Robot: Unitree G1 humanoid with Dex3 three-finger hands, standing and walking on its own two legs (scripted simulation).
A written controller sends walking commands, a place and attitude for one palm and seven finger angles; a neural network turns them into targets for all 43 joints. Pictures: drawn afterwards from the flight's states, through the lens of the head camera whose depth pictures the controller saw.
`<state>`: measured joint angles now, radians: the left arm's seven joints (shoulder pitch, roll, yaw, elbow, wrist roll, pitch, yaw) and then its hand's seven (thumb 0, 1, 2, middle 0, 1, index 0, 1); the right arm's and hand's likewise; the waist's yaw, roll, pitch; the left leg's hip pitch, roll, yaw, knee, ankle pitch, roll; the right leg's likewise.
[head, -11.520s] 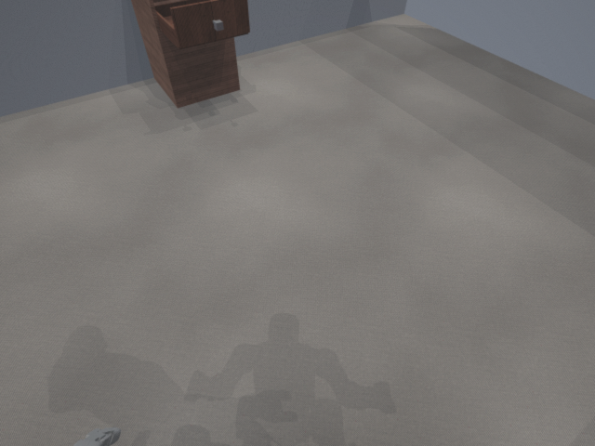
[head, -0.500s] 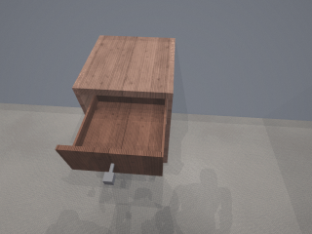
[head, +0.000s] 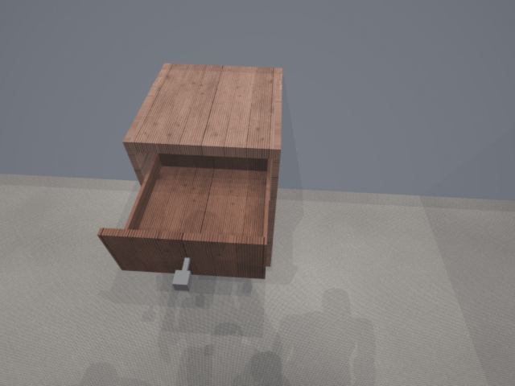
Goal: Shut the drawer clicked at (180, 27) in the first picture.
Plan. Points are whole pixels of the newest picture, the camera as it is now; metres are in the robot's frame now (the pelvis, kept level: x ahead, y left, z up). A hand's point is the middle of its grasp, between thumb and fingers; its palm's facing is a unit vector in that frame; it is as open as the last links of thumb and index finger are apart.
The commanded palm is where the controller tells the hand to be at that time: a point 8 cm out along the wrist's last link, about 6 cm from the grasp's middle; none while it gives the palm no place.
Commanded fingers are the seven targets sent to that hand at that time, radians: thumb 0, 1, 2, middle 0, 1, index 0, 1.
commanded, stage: come to a stop and stand still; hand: left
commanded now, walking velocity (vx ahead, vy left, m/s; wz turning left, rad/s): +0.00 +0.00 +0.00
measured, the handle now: (184, 273) +0.39 +0.21 -0.22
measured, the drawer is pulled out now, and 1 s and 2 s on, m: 0.28 0.28 0.28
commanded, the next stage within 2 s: look again from close up in 0.62 s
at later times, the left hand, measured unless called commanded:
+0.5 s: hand out of the picture -0.03 +0.17 -0.18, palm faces +0.01 -0.99 -0.15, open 7.3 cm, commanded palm none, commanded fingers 0.00 0.90 0.90 -0.20 -0.30 -0.20 -0.30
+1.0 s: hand out of the picture +0.01 +0.21 -0.17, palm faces +0.01 -0.97 -0.23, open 7.3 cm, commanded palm none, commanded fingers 0.00 0.90 0.90 -0.20 -0.30 -0.20 -0.30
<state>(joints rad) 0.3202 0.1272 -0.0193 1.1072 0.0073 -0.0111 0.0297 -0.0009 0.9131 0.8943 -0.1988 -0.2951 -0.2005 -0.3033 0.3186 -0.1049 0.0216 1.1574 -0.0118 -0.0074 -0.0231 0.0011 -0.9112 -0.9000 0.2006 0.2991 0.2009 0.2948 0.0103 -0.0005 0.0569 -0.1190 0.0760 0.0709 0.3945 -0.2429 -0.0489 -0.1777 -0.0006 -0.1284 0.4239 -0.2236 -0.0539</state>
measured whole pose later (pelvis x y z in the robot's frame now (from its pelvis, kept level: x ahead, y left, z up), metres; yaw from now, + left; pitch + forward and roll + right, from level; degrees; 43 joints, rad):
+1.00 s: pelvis +0.00 +0.03 -0.01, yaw +0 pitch -1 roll +0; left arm 0.30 0.14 -0.01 1.08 0.01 -0.02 0.03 0.00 0.91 0.89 -0.20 -0.30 -0.20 -0.30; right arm 0.33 -0.16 0.01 1.06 -0.02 -0.02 -0.02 0.01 -0.92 -0.90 0.20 0.30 0.20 0.29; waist -0.01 0.04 0.01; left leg -0.19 0.03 0.09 0.51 -0.31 0.00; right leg -0.25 -0.05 -0.10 0.54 -0.27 0.00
